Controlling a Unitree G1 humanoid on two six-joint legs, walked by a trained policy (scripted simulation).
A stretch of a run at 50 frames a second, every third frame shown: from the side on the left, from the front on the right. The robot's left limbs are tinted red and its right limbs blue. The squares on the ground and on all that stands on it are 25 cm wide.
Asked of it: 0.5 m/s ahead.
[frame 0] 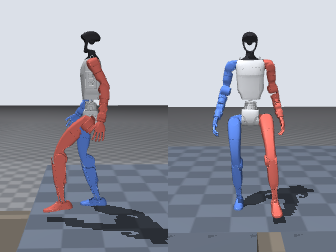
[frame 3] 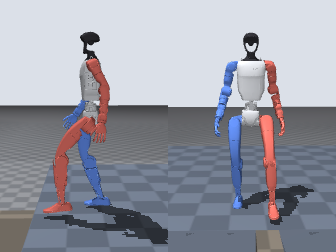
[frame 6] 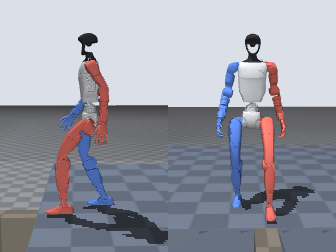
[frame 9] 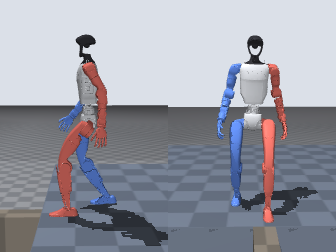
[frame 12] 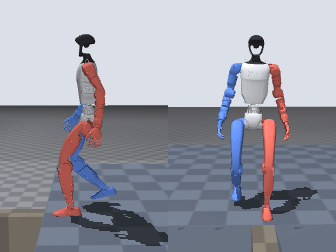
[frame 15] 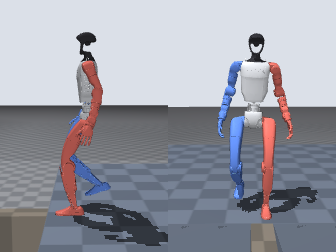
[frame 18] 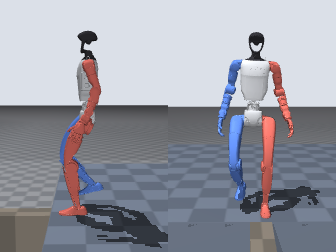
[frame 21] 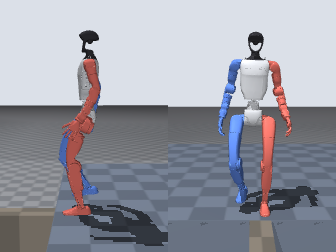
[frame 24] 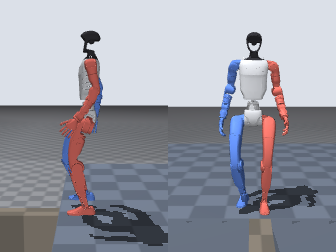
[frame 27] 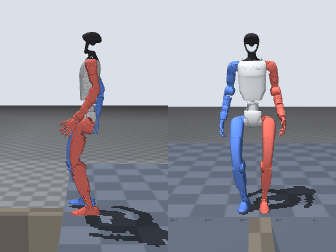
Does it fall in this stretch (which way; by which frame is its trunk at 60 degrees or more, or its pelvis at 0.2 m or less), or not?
no
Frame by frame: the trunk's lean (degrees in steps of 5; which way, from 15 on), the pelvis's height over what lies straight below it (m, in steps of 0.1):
0: 0, 0.8
3: 0, 0.8
6: 0, 0.8
9: 5, 0.7
12: 5, 0.7
15: 5, 0.8
18: 5, 0.8
21: 5, 0.8
24: 5, 0.8
27: 5, 0.8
